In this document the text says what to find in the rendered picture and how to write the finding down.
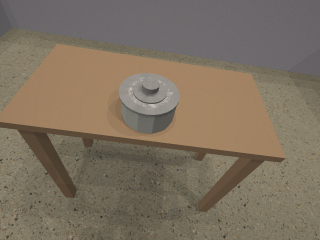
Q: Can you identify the knob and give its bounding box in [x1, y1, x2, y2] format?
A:
[142, 78, 160, 94]

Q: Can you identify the table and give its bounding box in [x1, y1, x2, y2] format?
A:
[0, 44, 286, 212]

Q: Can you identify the lid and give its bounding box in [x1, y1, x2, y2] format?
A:
[118, 73, 180, 117]

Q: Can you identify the pot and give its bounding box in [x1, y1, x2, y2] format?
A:
[121, 102, 176, 134]

